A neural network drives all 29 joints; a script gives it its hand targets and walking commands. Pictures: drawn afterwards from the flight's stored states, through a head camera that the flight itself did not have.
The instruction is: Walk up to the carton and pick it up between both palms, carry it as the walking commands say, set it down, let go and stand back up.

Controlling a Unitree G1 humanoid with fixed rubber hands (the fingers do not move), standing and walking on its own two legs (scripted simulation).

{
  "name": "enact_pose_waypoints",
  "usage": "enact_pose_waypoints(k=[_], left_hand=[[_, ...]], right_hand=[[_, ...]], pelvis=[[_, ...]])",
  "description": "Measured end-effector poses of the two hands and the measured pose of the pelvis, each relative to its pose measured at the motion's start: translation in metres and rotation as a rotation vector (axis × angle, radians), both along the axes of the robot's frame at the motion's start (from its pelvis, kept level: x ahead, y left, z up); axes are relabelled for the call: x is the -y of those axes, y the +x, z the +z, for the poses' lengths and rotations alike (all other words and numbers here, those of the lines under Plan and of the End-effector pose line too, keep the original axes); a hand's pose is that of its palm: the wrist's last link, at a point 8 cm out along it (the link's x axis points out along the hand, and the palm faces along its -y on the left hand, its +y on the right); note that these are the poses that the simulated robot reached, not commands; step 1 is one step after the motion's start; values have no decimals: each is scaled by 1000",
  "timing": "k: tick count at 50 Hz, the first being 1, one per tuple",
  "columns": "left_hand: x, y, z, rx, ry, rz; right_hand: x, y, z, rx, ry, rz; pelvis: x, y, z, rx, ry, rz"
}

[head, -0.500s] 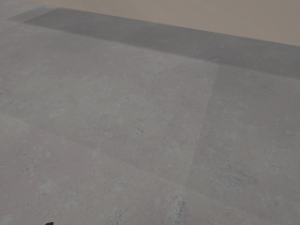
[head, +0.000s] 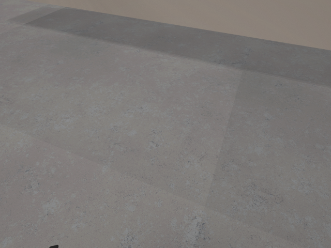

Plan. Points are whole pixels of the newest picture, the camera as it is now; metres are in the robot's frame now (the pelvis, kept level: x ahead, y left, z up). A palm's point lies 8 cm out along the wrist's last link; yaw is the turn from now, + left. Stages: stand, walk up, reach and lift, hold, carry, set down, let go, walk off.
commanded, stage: walk up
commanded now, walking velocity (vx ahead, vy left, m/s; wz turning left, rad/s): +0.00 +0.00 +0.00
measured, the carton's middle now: out of the picture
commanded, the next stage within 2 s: none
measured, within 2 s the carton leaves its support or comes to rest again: neither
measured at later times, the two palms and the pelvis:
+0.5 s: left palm out of the picture +0.04 +0.51 -0.08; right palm (216, 168) +0.36 -0.13 -0.05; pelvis +0.08 +0.12 -0.02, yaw +23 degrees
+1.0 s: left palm out of the picture -0.04 +0.49 -0.03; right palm (117, 100) +0.65 +0.21 -0.04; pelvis +0.26 +0.23 +0.00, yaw +50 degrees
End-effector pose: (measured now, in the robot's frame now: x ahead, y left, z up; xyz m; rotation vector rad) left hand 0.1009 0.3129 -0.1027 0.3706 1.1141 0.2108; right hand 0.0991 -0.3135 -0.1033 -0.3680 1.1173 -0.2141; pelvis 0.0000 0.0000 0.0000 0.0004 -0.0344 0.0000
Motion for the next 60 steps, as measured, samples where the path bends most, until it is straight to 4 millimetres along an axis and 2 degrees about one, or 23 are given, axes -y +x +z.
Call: enact_pose_waypoints(k=[4, 6, 8, 12, 15, 19, 21, 22, 24, 28, 31, 34, 37, 39, 41, 43, 46, 50, 54, 57, 60], left_hand=[[-2, 2, 2, 18, 2, 5], [-15, 1, 8, 85, 22, 33], [-37, -7, 18, 139, 65, 71], [-85, -31, 38, 190, 155, 149], [-119, -50, 46, 197, 202, 206], [-163, -70, 40, 172, 228, 275], [-186, -75, 29, 158, 231, 301], [-193, -74, 25, 153, 224, 315], [-198, -65, 22, 161, 194, 329], [-201, -44, 26, 176, 141, 351], [-205, -42, 31, 150, 130, 399], [-208, -43, 38, 120, 142, 458], [-213, -49, 49, 113, 198, 525], [-216, -67, 51, 103, 279, 581], [-209, -91, 55, 77, 316, 668], [-199, -109, 63, 57, 324, 752], [-187, -126, 73, 21, 322, 840], [-178, -139, 75, -51, 282, 919], [-179, -143, 68, -123, 223, 992], [-189, -145, 57, -169, 180, 1045], [-211, -145, 41, -207, 146, 1099]], right_hand=[[0, 3, 1, 3, 7, 8], [-1, 15, 5, 9, 28, 68], [-5, 37, 13, 20, 32, 151], [-21, 101, 34, 89, 27, 288], [-50, 158, 51, 157, 30, 380], [-111, 231, 66, 275, 32, 487], [-141, 259, 66, 333, 18, 519], [-154, 265, 64, 343, 14, 528], [-174, 267, 58, 315, 21, 537], [-195, 262, 47, 197, 35, 545], [-207, 274, 41, 136, 39, 574], [-223, 305, 34, 116, 48, 614], [-250, 359, 27, 141, 60, 680], [-282, 406, 21, 186, 60, 761], [-327, 447, 23, 233, 79, 851], [-374, 480, 31, 263, 111, 943], [-441, 517, 48, 288, 170, 1047], [-526, 554, 68, 318, 237, 1155], [-614, 579, 77, 341, 284, 1242], [-686, 591, 76, 353, 311, 1306], [-756, 599, 67, 370, 314, 1359]], pelvis=[[0, 1, -1, -7, -5, 18], [-1, 3, -3, -25, -19, 72], [-3, 5, -4, -41, -26, 127], [-17, 15, -6, -41, -34, 211], [-35, 28, -8, -39, -37, 261], [-72, 50, -18, -40, -39, 314], [-94, 61, -29, -40, -29, 340], [-102, 65, -32, -40, -21, 356], [-114, 73, -28, -42, -17, 385], [-132, 95, -13, -39, -20, 454], [-144, 115, -7, -45, -22, 503], [-155, 140, -5, -48, -18, 548], [-165, 170, -10, -44, -10, 601], [-169, 189, -23, -51, -2, 645], [-177, 202, -24, -47, -30, 691], [-186, 214, -19, -38, -48, 741], [-203, 233, -10, -35, -46, 805], [-231, 256, -1, -43, -36, 870], [-269, 277, -1, -47, -35, 927], [-305, 290, -7, -53, -44, 963], [-349, 302, -19, -67, -46, 993]])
